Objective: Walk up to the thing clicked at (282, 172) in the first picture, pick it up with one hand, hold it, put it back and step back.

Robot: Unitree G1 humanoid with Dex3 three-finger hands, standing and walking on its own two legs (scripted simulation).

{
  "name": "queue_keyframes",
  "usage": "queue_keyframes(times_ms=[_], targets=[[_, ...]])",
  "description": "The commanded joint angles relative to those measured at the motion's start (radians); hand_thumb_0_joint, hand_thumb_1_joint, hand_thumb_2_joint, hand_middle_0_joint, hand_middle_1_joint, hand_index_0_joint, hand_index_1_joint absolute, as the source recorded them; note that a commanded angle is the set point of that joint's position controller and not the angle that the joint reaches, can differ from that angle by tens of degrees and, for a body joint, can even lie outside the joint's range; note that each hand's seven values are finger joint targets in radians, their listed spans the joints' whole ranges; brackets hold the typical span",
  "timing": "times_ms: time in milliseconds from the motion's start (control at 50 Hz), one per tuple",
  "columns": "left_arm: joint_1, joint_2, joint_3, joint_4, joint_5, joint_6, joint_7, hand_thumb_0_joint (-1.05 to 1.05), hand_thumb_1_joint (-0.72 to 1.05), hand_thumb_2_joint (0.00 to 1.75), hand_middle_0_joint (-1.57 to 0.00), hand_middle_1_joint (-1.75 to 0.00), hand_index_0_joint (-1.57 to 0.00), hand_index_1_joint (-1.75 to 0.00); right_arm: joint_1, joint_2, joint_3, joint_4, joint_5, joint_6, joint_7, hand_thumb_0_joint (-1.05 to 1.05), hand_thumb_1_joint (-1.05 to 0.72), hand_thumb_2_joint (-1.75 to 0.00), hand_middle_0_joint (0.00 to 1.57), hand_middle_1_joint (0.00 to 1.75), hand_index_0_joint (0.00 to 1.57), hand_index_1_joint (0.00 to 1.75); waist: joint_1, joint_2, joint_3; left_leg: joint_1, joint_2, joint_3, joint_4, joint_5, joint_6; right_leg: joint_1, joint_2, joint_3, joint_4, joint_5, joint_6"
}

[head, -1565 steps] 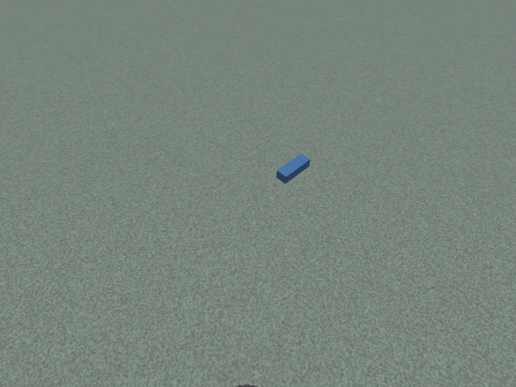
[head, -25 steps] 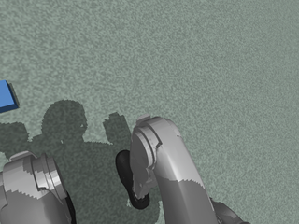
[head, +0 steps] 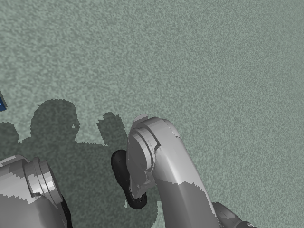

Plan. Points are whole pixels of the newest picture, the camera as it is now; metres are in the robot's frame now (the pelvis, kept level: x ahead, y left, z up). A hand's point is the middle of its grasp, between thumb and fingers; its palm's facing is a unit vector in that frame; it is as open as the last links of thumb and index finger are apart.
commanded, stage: open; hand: left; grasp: from above
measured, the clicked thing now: out of the picture +0.44 +0.31 -0.27
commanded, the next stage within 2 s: withdraw in 0.88 s
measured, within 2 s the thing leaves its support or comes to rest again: neither
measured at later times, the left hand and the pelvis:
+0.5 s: hand out of the picture +0.44 +0.30 -0.25, palm faces -0.45 -0.15 -0.88, open 13.0 cm; pelvis +0.00 +0.00 +0.00, yaw +0 degrees
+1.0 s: hand out of the picture +0.44 +0.30 -0.25, palm faces -0.44 -0.14 -0.89, open 13.6 cm; pelvis +0.00 +0.00 +0.00, yaw -1 degrees
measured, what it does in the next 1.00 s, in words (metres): stands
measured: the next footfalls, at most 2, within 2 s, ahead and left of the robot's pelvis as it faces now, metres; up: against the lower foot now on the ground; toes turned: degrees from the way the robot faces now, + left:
none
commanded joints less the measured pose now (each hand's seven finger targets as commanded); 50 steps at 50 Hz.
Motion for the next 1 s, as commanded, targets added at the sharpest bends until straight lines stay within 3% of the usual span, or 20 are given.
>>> queue_keyframes(times_ms=[0, 80, 160, 220, 300, 360, 380, 460, 480, 620, 740, 780, 820, 840, 900, 920, 960, 980], targets=[[-0.278, 0.201, -0.003, -0.134, -0.004, 0.001, 0.058, 0.0, 0.09, 0.68, -0.5, -0.69, -0.52, -0.67, 0.178, -0.328, -0.092, 0.005, 0.01, -0.01, -0.006, 0.0, -0.89, -0.9, 0.2, 0.3, 0.2, 0.3, -0.056, 0.506, -0.621, 0.451, 0.016, 0.039, -0.283, 0.209, -0.021, 0.364, 0.051, -0.065, -0.184, 0.22, -0.04], [-0.283, 0.204, -0.001, -0.134, -0.006, 0.007, 0.064, 0.0, -0.12, 0.72, -0.41, -0.71, -0.41, -0.71, 0.178, -0.34, -0.095, 0.006, 0.009, -0.021, 0.001, 0.0, -0.89, -0.9, 0.2, 0.3, 0.2, 0.3, -0.059, 0.525, -0.611, 0.471, 0.019, 0.031, -0.292, 0.215, -0.028, 0.359, 0.051, -0.067, -0.174, 0.226, -0.041], [-0.28, 0.184, -0.014, -0.132, -0.011, 0.02, 0.063, 0.0, -0.2, 0.81, -0.34, -0.81, -0.34, -0.81, 0.167, -0.346, -0.106, 0.003, 0.01, -0.028, 0.008, 0.0, -0.89, -0.9, 0.2, 0.3, 0.2, 0.3, -0.056, 0.552, -0.619, 0.494, 0.023, 0.022, -0.308, 0.208, -0.035, 0.337, 0.054, -0.073, -0.177, 0.212, -0.045], [-0.268, 0.207, 0.005, -0.121, -0.015, 0.03, 0.06, 0.0, -0.28, 0.86, -0.28, -0.84, -0.28, -0.84, 0.174, -0.342, -0.101, 0.01, 0.015, -0.026, 0.011, 0.0, -0.89, -0.9, 0.2, 0.3, 0.2, 0.3, -0.049, 0.54, -0.615, 0.465, 0.02, 0.029, -0.303, 0.213, -0.03, 0.363, 0.054, -0.065, -0.183, 0.22, -0.044], [-0.258, 0.186, -0.004, -0.112, -0.019, 0.036, 0.039, 0.0, -0.36, 0.88, -0.21, -0.88, -0.21, -0.88, 0.193, -0.337, -0.1, 0.001, 0.012, -0.028, 0.017, 0.0, -0.89, -0.9, 0.2, 0.3, 0.2, 0.3, -0.065, 0.534, -0.622, 0.477, 0.017, 0.035, -0.287, 0.254, -0.026, 0.38, 0.054, -0.066, -0.181, 0.257, -0.04], [-0.241, 0.21, 0.013, -0.127, -0.036, 0.034, 0.029, 0.0, -0.39, 0.91, -0.17, -0.92, -0.17, -0.92, 0.201, -0.337, -0.099, 0.0, 0.02, -0.023, 0.014, 0.0, -0.89, -0.9, 0.2, 0.3, 0.2, 0.3, -0.046, 0.524, -0.639, 0.463, 0.016, 0.041, -0.294, 0.252, -0.021, 0.411, 0.057, -0.061, -0.201, 0.252, -0.041], [-0.249, 0.192, -0.001, -0.108, -0.035, 0.035, 0.021, 0.0, -0.41, 0.92, -0.16, -0.92, -0.16, -0.92, 0.196, -0.332, -0.091, -0.003, 0.019, -0.026, 0.015, 0.0, -0.89, -0.9, 0.2, 0.3, 0.2, 0.3, -0.057, 0.516, -0.617, 0.464, 0.016, 0.035, -0.287, 0.249, -0.024, 0.379, 0.049, -0.065, -0.185, 0.248, -0.04], [-0.233, 0.198, -0.004, -0.125, -0.041, 0.023, 0.013, 0.0, -0.46, 0.97, -0.1, -1.0, -0.11, -1.0, 0.206, -0.332, -0.095, -0.004, 0.022, -0.014, 0.006, 0.0, -0.89, -0.9, 0.2, 0.3, 0.2, 0.3, -0.046, 0.522, -0.656, 0.469, 0.015, 0.045, -0.291, 0.252, -0.021, 0.422, 0.059, -0.061, -0.201, 0.254, -0.043], [-0.245, 0.209, -0.002, -0.143, -0.047, 0.018, 0.014, 0.0, -0.47, 0.97, -0.09, -1.01, -0.1, -1.0, 0.197, -0.337, -0.099, -0.003, 0.026, -0.012, 0.003, 0.0, -0.89, -0.9, 0.2, 0.3, 0.2, 0.3, -0.038, 0.528, -0.655, 0.465, 0.017, 0.039, -0.295, 0.243, -0.023, 0.406, 0.057, -0.062, -0.198, 0.24, -0.044], [-0.257, 0.197, -0.015, -0.132, -0.024, -0.002, 0.024, 0.0, -0.48, 1.04, -0.08, -1.05, -0.08, -1.04, 0.199, -0.325, -0.081, -0.016, 0.02, -0.004, -0.006, 0.0, -0.89, -0.9, 0.2, 0.3, 0.2, 0.3, -0.061, 0.496, -0.621, 0.452, 0.019, 0.031, -0.297, 0.223, -0.021, 0.39, 0.058, -0.07, -0.197, 0.226, -0.042], [-0.249, 0.19, -0.026, -0.105, -0.015, 0.006, 0.03, 0.0, -0.46, 1.0, -0.07, -1.05, -0.08, -1.04, 0.194, -0.331, -0.081, -0.015, 0.015, -0.014, -0.004, 0.0, -0.89, -0.9, 0.2, 0.3, 0.2, 0.3, -0.062, 0.513, -0.598, 0.468, 0.02, 0.031, -0.301, 0.213, -0.026, 0.361, 0.057, -0.071, -0.191, 0.217, -0.042], [-0.259, 0.215, -0.013, -0.127, -0.024, 0.007, 0.039, 0.0, -0.47, 1.01, -0.07, -1.05, -0.08, -1.04, 0.186, -0.335, -0.085, -0.012, 0.02, -0.015, -0.008, 0.0, -0.89, -0.9, 0.2, 0.3, 0.2, 0.3, -0.048, 0.527, -0.61, 0.47, 0.022, 0.024, -0.318, 0.198, -0.03, 0.369, 0.056, -0.067, -0.198, 0.201, -0.046], [-0.274, 0.219, -0.005, -0.148, -0.013, 0.012, 0.039, 0.0, -0.46, 1.0, -0.07, -1.06, -0.08, -1.04, 0.207, -0.335, -0.083, -0.016, 0.015, -0.014, -0.003, 0.0, -0.89, -0.9, 0.2, 0.3, 0.2, 0.3, -0.056, 0.55, -0.628, 0.488, 0.021, 0.027, -0.31, 0.233, -0.031, 0.372, 0.054, -0.071, -0.187, 0.23, -0.044], [-0.254, 0.201, -0.013, -0.137, -0.015, 0.018, 0.038, 0.0, -0.46, 1.01, -0.07, -1.06, -0.08, -1.05, 0.197, -0.341, -0.093, -0.019, 0.015, -0.013, -0.004, 0.0, -0.89, -0.9, 0.2, 0.3, 0.2, 0.3, -0.047, 0.55, -0.644, 0.498, 0.023, 0.032, -0.307, 0.248, -0.031, 0.383, 0.061, -0.068, -0.19, 0.244, -0.047], [-0.247, 0.195, -0.015, -0.1, -0.028, 0.024, 0.034, 0.0, -0.45, 1.03, -0.08, -1.07, -0.09, -1.06, 0.2, -0.327, -0.074, -0.017, 0.015, -0.017, 0.001, 0.0, -0.89, -0.9, 0.2, 0.3, 0.2, 0.3, -0.068, 0.509, -0.601, 0.457, 0.021, 0.032, -0.299, 0.237, -0.026, 0.39, 0.058, -0.069, -0.192, 0.242, -0.041], [-0.244, 0.217, -0.007, -0.13, -0.029, 0.024, 0.037, 0.0, -0.46, 1.03, -0.08, -1.06, -0.08, -1.06, 0.195, -0.341, -0.085, -0.015, 0.019, -0.012, -0.004, 0.0, -0.89, -0.9, 0.2, 0.3, 0.2, 0.3, -0.051, 0.515, -0.627, 0.455, 0.019, 0.04, -0.3, 0.235, -0.023, 0.407, 0.065, -0.063, -0.208, 0.239, -0.042], [-0.237, 0.223, -0.002, -0.116, -0.031, 0.028, 0.036, 0.0, -0.45, 1.0, -0.07, -1.07, -0.09, -1.05, 0.2, -0.341, -0.09, -0.016, 0.02, -0.011, -0.008, 0.0, -0.89, -0.9, 0.2, 0.3, 0.2, 0.3, -0.044, 0.527, -0.634, 0.455, 0.02, 0.048, -0.303, 0.231, -0.023, 0.424, 0.065, -0.053, -0.211, 0.233, -0.046], [-0.246, 0.188, -0.025, -0.109, -0.037, 0.028, 0.034, 0.0, -0.5, 0.98, -0.07, -1.01, -0.08, -1.0, 0.187, -0.34, -0.088, -0.027, 0.021, -0.012, -0.008, 0.0, -0.9, -0.9, 0.2, 0.3, 0.2, 0.3, -0.051, 0.51, -0.61, 0.43, 0.019, 0.044, -0.301, 0.208, -0.021, 0.401, 0.063, -0.056, -0.207, 0.216, -0.046]])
